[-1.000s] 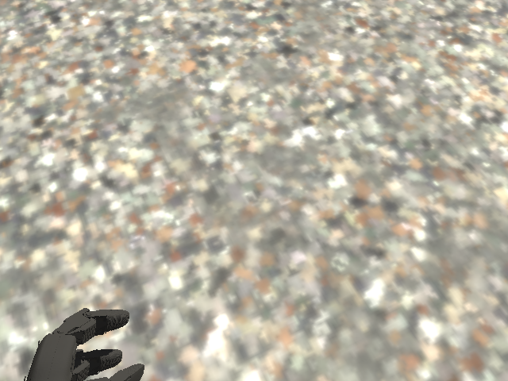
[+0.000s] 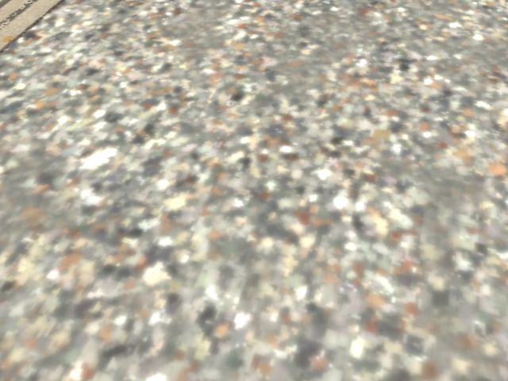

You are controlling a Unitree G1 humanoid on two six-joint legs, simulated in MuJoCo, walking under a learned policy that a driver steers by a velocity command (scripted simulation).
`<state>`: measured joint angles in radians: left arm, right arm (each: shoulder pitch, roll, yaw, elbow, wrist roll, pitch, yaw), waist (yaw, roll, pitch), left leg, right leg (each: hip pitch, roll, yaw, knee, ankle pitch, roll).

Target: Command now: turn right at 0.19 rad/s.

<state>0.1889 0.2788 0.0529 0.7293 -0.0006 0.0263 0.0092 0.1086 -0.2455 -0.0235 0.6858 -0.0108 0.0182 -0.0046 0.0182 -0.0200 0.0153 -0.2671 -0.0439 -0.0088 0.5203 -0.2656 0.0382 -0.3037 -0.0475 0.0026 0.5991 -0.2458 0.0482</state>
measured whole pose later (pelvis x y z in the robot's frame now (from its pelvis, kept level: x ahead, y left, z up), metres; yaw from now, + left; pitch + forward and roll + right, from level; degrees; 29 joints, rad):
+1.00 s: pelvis -0.02 -0.02 +0.01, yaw -41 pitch +2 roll +1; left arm 0.11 0.27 0.05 0.63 0.00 0.01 0.00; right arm 0.17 -0.34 -0.08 0.74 0.00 0.03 -0.02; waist -0.02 0.04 0.06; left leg -0.49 0.06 0.02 1.06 -0.42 -0.08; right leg -0.28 0.01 -0.02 0.45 -0.21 -0.05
